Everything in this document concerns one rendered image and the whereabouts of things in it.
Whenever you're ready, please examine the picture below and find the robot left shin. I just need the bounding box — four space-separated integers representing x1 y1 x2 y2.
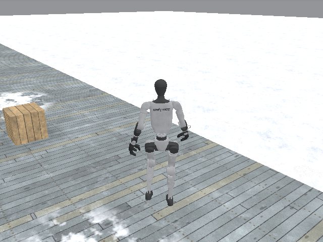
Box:
146 159 154 193

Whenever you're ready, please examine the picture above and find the left robot forearm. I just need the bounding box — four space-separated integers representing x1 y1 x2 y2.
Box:
130 122 141 145

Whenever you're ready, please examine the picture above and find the robot right hand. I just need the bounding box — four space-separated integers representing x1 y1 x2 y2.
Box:
177 133 189 141

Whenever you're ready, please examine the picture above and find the left robot upper arm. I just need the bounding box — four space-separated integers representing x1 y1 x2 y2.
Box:
137 101 151 130

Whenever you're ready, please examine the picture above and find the robot torso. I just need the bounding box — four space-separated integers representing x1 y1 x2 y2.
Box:
150 99 173 151

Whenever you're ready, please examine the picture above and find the right robot forearm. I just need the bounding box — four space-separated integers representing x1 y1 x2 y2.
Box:
181 121 188 135

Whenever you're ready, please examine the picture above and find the robot left hand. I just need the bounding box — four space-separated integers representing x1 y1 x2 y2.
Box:
129 143 140 156

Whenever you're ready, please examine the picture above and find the right robot upper arm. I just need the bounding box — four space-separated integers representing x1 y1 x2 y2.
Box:
171 101 186 128

